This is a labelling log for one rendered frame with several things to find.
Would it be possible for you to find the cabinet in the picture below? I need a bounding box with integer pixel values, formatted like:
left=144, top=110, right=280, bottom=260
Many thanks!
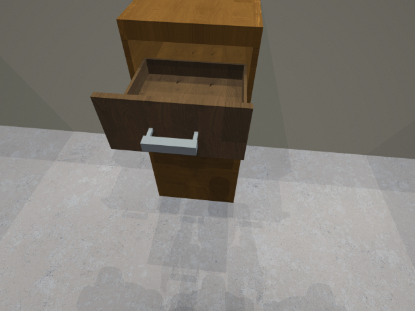
left=116, top=0, right=263, bottom=203

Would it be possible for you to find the handle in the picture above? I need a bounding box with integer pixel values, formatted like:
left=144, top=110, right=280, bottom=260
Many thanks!
left=140, top=128, right=198, bottom=156

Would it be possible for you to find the drawer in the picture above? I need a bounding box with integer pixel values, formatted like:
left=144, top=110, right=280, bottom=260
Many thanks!
left=90, top=58, right=253, bottom=160

